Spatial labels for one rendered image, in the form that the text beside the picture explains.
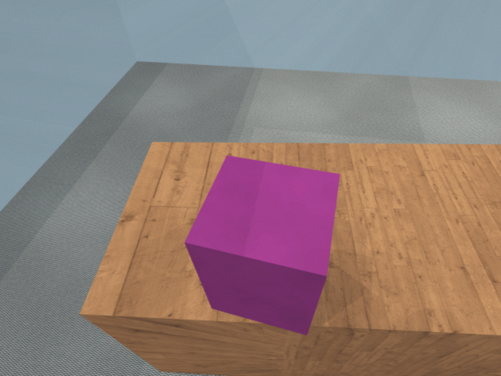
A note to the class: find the pedestal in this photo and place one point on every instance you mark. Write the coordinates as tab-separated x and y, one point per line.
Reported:
413	286

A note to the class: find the carton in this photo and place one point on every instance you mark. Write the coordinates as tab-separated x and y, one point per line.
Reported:
261	241

